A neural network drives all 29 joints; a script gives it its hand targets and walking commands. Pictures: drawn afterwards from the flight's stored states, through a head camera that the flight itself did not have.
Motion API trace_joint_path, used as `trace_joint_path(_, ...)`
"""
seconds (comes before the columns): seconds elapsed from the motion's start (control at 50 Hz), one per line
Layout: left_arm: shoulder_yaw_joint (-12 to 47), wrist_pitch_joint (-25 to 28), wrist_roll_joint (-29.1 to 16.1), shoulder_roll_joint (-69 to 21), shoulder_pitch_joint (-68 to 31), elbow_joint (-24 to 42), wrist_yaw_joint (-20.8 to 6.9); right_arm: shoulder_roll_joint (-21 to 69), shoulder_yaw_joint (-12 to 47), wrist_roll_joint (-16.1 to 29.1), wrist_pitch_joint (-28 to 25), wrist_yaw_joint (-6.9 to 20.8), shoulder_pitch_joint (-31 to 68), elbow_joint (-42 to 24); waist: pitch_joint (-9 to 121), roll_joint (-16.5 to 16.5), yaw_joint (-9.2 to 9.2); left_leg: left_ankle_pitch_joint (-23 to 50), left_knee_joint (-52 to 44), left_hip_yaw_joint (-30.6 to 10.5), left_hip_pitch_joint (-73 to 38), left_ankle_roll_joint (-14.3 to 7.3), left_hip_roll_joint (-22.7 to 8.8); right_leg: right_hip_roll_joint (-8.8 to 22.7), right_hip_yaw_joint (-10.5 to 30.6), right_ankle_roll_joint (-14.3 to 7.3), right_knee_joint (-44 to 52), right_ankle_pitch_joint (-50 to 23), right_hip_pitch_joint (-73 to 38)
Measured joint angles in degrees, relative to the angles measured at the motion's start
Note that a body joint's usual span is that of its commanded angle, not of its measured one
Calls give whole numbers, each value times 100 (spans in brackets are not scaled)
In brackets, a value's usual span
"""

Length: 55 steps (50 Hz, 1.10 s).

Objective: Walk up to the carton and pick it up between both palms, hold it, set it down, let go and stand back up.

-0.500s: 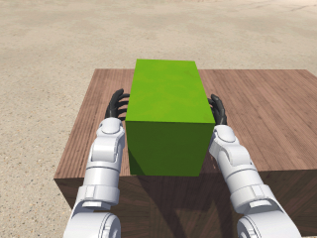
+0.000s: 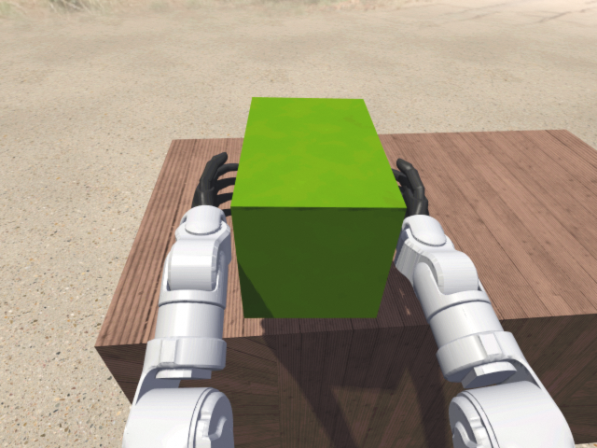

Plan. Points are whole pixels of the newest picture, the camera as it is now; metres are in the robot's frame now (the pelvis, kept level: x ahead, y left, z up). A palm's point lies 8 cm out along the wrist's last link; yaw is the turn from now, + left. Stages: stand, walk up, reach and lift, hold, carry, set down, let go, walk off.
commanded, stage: reach and lift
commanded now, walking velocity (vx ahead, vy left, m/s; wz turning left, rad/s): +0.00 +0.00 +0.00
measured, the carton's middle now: (309, 198) +0.43 -0.02 +0.17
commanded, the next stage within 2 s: hold in 0.54 s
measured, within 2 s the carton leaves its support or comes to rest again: neither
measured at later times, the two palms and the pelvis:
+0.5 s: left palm (198, 211) +0.38 +0.13 +0.19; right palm (405, 210) +0.37 -0.13 +0.19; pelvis +0.01 +0.00 +0.00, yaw +1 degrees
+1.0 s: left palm (193, 197) +0.36 +0.13 +0.22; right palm (412, 198) +0.36 -0.14 +0.21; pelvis -0.01 +0.00 +0.00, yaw +0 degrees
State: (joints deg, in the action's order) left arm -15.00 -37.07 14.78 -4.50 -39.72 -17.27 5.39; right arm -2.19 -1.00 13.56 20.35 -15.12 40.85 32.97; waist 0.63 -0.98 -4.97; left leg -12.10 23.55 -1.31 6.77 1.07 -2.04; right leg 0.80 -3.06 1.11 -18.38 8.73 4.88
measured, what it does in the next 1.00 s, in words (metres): stands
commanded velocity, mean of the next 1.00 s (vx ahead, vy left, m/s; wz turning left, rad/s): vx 0.00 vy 0.00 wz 0.00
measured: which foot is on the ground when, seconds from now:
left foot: down 0.00-1.00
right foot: down 0.00-1.00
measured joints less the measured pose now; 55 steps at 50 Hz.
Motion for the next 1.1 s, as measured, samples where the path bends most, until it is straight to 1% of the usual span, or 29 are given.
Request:
trace_joint_path(0.12,-58,-54,30,51,-4,39,-104,21,51,28,70,-84,80,8,-70,-9,-41,-26,-19,-40,-89,9,1,-10,-16,-5,35,26,-106)
trace_joint_path(0.24,73,-90,-14,72,223,387,-112,-69,264,207,127,-204,-22,-312,-72,2,-82,-94,43,-90,-107,17,-8,-31,-39,-1,81,43,-185)
trace_joint_path(0.42,65,-354,63,39,323,682,-153,-22,272,305,221,-220,-82,-402,-126,-90,-90,-119,42,-116,-218,15,-3,-41,-27,1,116,53,-312)
trace_joint_path(0.56,142,-412,91,47,279,793,-144,-41,241,288,246,-212,-113,-562,-65,-85,-88,-149,121,-137,-174,9,1,-48,-17,6,78,59,-286)
trace_joint_path(0.62,90,-499,162,23,198,759,-156,-54,224,307,282,-161,-28,-459,-115,-85,-80,-136,106,-132,-244,7,1,-53,-1,6,102,37,-354)
trace_joint_path(0.76,35,-617,175,20,108,761,-152,-67,200,373,358,-166,85,-394,-68,-37,-45,-87,100,-123,-214,3,7,-55,33,3,78,-6,-301)
trace_joint_path(0.88,-100,-656,188,57,-187,427,-160,15,-29,175,427,-93,309,-126,-2,-40,-3,-28,72,-124,-176,11,13,-53,49,-15,18,-19,-219)
trace_joint_path(1.0,-146,-672,196,95,-331,283,-168,-27,-31,203,465,-100,479,21,36,-8,25,-7,71,-130,-153,23,8,-65,61,-25,-2,-31,-182)
trace_joint_path(1.1,-273,-703,239,105,-417,129,-232,-2,-67,156,547,-110,615,201,0,-28,30,38,-1,-136,-204,25,21,-56,67,-30,3,-38,-204)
